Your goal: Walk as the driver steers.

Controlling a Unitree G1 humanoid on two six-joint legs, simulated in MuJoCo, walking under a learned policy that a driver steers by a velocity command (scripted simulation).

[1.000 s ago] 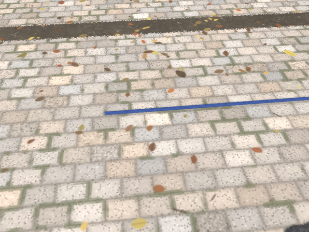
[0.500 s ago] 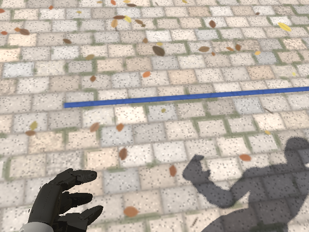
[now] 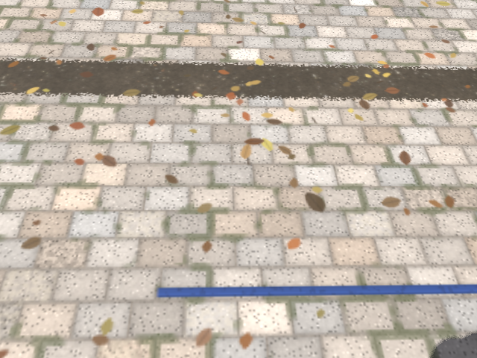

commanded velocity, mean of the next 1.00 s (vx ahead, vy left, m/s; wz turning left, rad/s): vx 0.50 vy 0.00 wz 0.20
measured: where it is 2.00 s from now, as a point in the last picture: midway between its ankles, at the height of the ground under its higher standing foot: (198, 213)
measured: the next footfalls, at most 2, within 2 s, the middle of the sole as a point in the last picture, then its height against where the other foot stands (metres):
right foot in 0.54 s outside the picture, level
left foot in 1.08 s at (196, 279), level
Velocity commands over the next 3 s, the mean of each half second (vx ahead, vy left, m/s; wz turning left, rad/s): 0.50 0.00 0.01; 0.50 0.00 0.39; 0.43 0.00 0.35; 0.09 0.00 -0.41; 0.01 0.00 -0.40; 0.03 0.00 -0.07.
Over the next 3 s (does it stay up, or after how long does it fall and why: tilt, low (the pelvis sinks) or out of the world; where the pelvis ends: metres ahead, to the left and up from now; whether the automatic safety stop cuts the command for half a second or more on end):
stays up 0.93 0.15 0.00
